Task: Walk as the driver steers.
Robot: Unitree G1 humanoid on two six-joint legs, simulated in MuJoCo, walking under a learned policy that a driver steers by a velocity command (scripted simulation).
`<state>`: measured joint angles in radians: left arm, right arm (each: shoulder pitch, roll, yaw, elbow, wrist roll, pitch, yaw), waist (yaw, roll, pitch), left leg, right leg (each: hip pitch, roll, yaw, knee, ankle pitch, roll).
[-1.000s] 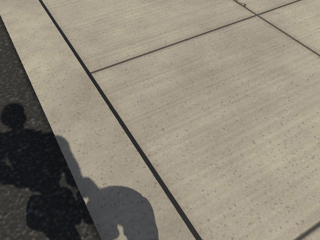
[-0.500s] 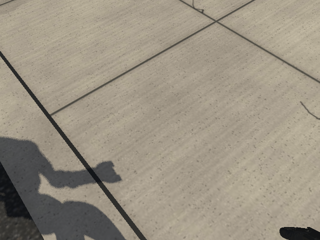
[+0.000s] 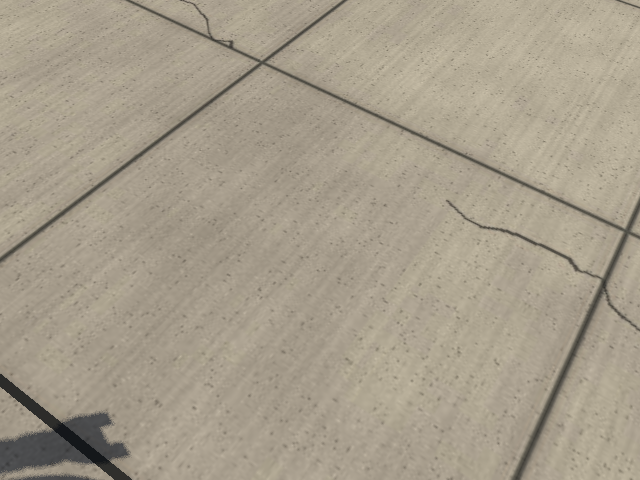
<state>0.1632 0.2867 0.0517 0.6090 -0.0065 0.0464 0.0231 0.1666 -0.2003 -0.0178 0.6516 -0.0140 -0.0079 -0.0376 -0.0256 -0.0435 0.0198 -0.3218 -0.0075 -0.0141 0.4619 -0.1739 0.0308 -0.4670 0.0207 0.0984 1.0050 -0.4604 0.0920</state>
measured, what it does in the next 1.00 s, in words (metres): steps on the spot: right foot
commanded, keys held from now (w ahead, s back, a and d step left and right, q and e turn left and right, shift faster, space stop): no key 0.78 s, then w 0.22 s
